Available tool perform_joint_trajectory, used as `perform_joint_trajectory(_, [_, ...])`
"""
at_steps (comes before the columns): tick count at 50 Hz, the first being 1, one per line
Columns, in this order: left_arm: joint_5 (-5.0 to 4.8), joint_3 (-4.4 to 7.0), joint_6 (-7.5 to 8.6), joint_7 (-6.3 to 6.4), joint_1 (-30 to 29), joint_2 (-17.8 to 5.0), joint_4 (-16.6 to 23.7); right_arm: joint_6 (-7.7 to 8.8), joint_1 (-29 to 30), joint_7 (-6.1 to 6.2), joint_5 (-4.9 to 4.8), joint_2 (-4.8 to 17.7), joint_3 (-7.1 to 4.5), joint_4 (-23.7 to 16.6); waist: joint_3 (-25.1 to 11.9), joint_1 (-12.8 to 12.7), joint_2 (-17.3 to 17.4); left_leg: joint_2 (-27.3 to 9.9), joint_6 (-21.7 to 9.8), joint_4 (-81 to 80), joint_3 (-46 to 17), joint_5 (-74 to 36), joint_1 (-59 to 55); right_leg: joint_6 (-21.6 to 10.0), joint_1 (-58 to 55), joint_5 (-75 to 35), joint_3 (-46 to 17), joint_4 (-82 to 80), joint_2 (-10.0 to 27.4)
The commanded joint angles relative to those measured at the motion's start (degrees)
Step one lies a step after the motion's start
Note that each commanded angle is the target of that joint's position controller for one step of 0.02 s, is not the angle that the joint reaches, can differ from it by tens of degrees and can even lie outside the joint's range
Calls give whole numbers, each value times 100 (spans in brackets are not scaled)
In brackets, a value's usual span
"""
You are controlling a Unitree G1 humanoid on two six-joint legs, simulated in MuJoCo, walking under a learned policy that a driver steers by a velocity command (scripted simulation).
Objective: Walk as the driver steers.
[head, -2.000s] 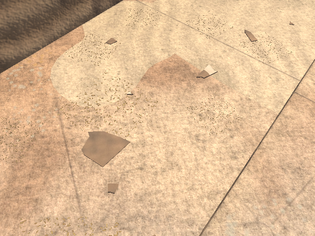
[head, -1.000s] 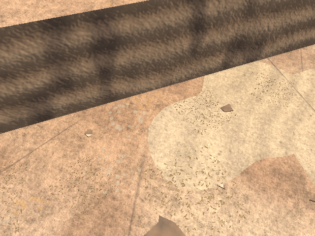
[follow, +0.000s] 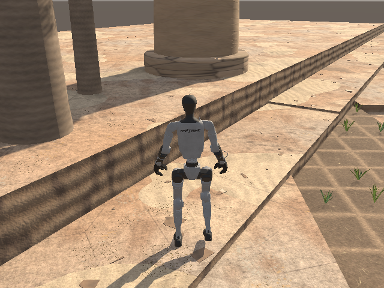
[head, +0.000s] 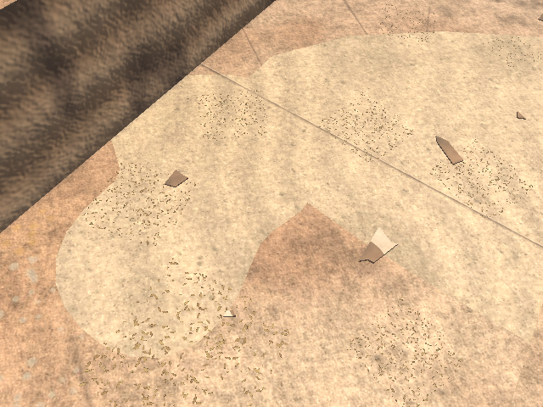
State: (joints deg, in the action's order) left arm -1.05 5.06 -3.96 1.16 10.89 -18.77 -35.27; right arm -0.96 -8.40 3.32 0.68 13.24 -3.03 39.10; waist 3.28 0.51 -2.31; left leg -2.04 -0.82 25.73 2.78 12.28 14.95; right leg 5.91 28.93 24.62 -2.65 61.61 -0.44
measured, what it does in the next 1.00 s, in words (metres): steps on the spot: right foot, then left foot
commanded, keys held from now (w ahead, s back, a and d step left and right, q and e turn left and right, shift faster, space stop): no key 0.88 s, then w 0.12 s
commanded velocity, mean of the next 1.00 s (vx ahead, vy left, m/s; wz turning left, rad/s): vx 0.01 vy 0.00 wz -0.11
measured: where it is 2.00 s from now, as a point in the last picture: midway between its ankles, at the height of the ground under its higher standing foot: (289, 403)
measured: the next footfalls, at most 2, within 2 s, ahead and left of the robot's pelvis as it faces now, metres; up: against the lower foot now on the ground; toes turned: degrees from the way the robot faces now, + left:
right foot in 0.16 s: +0.02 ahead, -0.14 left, +0.00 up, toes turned -3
left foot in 0.50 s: +0.01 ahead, +0.11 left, +0.00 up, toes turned -5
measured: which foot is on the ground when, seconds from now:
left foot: down 0.00-0.16, up 0.18-0.48, down 0.50-1.00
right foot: up 0.00-0.14, down 0.16-1.00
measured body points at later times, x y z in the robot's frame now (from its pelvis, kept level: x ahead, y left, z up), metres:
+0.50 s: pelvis -0.02 -0.05 -0.01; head +0.00 -0.05 +0.44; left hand +0.17 +0.17 -0.10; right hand +0.08 -0.32 -0.13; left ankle -0.03 +0.11 -0.74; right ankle -0.02 -0.14 -0.74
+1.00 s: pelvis -0.02 -0.03 -0.01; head -0.02 -0.02 +0.44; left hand +0.10 +0.22 -0.13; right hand +0.03 -0.29 -0.15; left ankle -0.03 +0.11 -0.74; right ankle -0.02 -0.14 -0.74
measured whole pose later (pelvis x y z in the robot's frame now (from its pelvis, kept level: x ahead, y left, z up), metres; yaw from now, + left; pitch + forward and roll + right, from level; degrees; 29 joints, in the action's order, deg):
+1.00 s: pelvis -0.02 -0.03 -0.01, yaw -4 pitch -1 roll +0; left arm 0.0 1.9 0.2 1.4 14.3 -13.0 -46.5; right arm 0.9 -14.1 2.6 -0.4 12.9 -0.8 54.7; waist -0.3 0.1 0.1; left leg -0.8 -0.7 33.5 -2.1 23.1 13.1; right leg -2.3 15.3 20.6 -0.5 33.1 -1.6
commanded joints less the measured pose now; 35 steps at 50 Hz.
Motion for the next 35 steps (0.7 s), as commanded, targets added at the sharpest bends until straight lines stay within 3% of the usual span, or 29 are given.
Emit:
perform_joint_trajectory(1, [52, -68, 132, -62, -373, -109, 644, 2, 103, -4, -49, 1143, -305, -335, -894, 151, 1282, -1357, -1330, -526, -935, -2226, -955, -56, -188, 207, 248, -1037, 106])
perform_joint_trajectory(3, [42, -51, 126, -99, -234, -203, 592, -10, 89, -57, -111, 1206, -313, -297, -908, 145, 1378, -1417, -1339, -460, -958, -2224, -833, -165, -616, 66, 418, -1682, 39])
perform_joint_trajectory(5, [48, -38, 122, -137, 58, -192, 470, -19, 141, -85, -203, 1208, -288, -233, -865, -19, 1339, -1385, -1209, -241, -936, -2047, -670, -392, -1153, -575, 523, -2767, -22])
perform_joint_trajectory(6, [62, -34, 131, -158, 281, -164, 358, -17, 153, -93, -250, 1148, -254, -180, -825, -151, 1246, -1277, -1046, -43, -816, -1873, -438, -558, -1654, -1205, 654, -3602, -134])
perform_joint_trajectory(7, [97, -21, 138, -147, 340, -256, 349, 13, -178, -117, -246, 977, -192, -6, -829, -143, 958, -1081, -684, 212, -632, -1264, -18, -722, -2281, -1734, 420, -4145, -69])
perform_joint_trajectory(8, [134, 29, 143, -88, 411, -611, 450, 57, -327, -175, -12, 589, -59, -29, -1073, 9, -272, -581, -98, 1306, -137, 358, 860, -1034, -3151, -3030, -1044, -4256, 1059])
perform_joint_trajectory(9, [300, 22, 202, -106, 186, -834, 549, 92, -3, -139, 70, 490, -16, -260, -878, -21, -1380, -69, 258, 1804, -40, 2340, 1598, -2047, -2471, -3489, -2116, -4290, 2245])
perform_joint_trajectory(10, [362, -38, 327, -138, 214, -562, 550, 66, 364, -74, 20, 927, -137, -291, -803, -340, -921, -211, 372, 2625, -460, 2415, 1452, -2381, -2044, -3007, -2148, -4470, 2196])
perform_joint_trajectory(11, [378, -116, 421, -145, -10, -373, 473, 22, 321, -72, -59, 981, -190, -209, -652, -183, -822, -228, 380, 2973, -603, 2148, 1485, -2200, -1931, -2773, -1755, -4477, 1883])
perform_joint_trajectory(13, [233, -138, 509, -119, -400, -316, 463, -79, 41, -32, -14, 985, -243, 59, -537, -32, -635, -243, 454, 3125, -681, 1532, 1530, -1805, -1943, -2782, -1260, -4413, 1458])
perform_joint_trajectory(15, [226, -217, 526, -81, -429, -138, 397, -91, -198, -47, -40, 832, -217, 211, -661, 85, -489, -172, 555, 3249, -649, 1146, 1176, -1789, -1854, -3530, -902, -4325, 1261])
perform_joint_trajectory(17, [227, -243, 513, -73, -454, -26, 346, -84, -230, -62, -78, 668, -154, 272, -729, 65, -493, -190, 618, 2723, -586, 975, 948, -1768, -1941, -3490, -692, -4257, 1105])
perform_joint_trajectory(19, [219, -225, 476, -76, -371, -69, 261, -77, -22, -64, -66, 565, -84, 238, -669, -76, -536, -156, 626, 2024, -501, 1065, 702, -1806, -1963, -3245, -737, -4213, 1085])
perform_joint_trajectory(21, [205, -203, 446, -86, -294, -139, 160, -74, 24, -68, -68, 602, -62, 237, -669, -152, -557, -112, 612, 1488, -457, 1237, 498, -1898, -2021, -2989, -952, -4166, 1174])
perform_joint_trajectory(23, [155, -227, 435, -91, -360, -85, 74, -55, -113, -76, -78, 609, -40, 325, -652, -83, -531, -78, 541, 659, -424, 864, 163, -1860, -1970, -2578, -1078, -4104, 1145])
perform_joint_trajectory(24, [109, -248, 431, -91, -406, -38, 18, -28, -261, -88, -51, 575, -15, 405, -626, 43, -449, -49, 457, -95, -382, 126, -218, -1721, -1825, -2329, -1030, -4056, 1038])
perform_joint_trajectory(25, [100, -257, 464, -96, -255, -17, -73, 0, -326, -97, 24, 695, -11, 452, -655, 43, -264, -140, 357, -371, -539, -669, -672, -1502, -1597, -2055, -996, -4060, 923])
perform_joint_trajectory(26, [184, -279, 522, -118, -146, 25, -125, 21, -394, -84, 61, 945, -36, 440, -723, -34, 27, -455, 221, -299, -863, -1555, -1048, -1265, -1359, -1702, -846, -3940, 719])
perform_joint_trajectory(27, [240, -238, 567, -164, 53, -39, -109, 17, -342, -78, -39, 1284, -132, 546, -674, -314, 663, -439, 15, 79, -742, -1346, -940, -1094, -1254, -1409, -500, -4063, 370])
perform_joint_trajectory(28, [292, -249, 562, -153, -285, -67, -106, 35, -295, -111, -101, 977, -91, 577, -628, -79, 673, -305, -79, -18, -702, -609, -505, -917, -1544, -1198, -250, -3925, 192])
perform_joint_trajectory(29, [265, -242, 538, -131, -487, -47, -81, 60, -245, -118, -56, 751, -20, 604, -549, -44, 605, -264, -45, -124, -698, -316, -318, -878, -1621, -1104, -199, -3838, 175])
perform_joint_trajectory(30, [235, -258, 502, -94, -529, 46, -91, 83, -167, -104, -5, 698, 2, 626, -514, -61, 602, -236, 8, -172, -690, -292, -228, -893, -1642, -1146, -197, -3804, 199])
perform_joint_trajectory(35, [220, -244, 422, -39, -295, 86, -256, 172, -268, -56, -26, 663, 51, 809, -347, -61, 427, -166, 49, -154, -655, -193, -130, -892, -1576, -1240, -148, -3776, 161])
Over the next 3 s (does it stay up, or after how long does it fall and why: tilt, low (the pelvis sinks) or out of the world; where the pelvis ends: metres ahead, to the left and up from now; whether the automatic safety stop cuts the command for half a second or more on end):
stays up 0.72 -0.04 -0.01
